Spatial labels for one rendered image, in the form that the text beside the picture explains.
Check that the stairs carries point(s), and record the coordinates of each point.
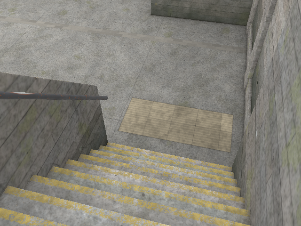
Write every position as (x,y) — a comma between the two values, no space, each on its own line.
(120,185)

